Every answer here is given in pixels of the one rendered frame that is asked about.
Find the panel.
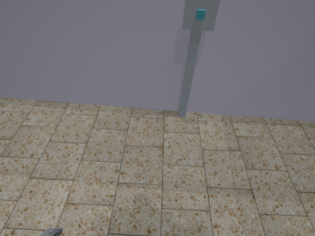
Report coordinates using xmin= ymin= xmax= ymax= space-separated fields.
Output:
xmin=179 ymin=0 xmax=220 ymax=118

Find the button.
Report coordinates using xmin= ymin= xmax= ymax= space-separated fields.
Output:
xmin=196 ymin=9 xmax=206 ymax=20

